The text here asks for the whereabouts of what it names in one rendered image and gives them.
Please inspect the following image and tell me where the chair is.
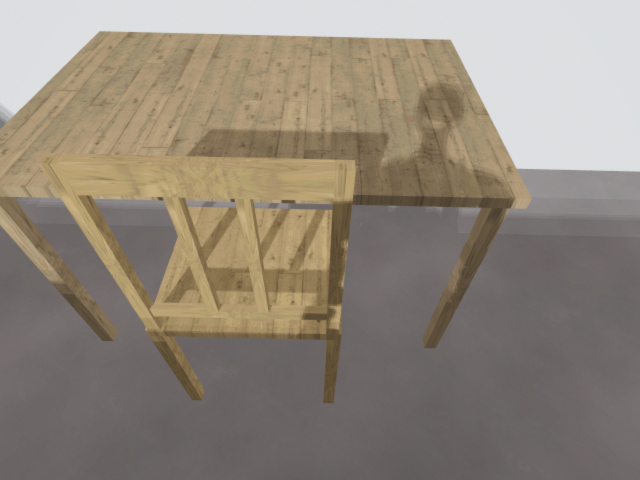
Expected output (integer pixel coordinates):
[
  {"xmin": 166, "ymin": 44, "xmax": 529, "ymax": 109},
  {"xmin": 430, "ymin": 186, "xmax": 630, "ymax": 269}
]
[{"xmin": 38, "ymin": 153, "xmax": 356, "ymax": 403}]

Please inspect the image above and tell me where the table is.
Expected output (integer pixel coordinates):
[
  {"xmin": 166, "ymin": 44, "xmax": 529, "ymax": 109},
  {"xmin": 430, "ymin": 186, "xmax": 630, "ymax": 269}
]
[{"xmin": 0, "ymin": 31, "xmax": 532, "ymax": 348}]

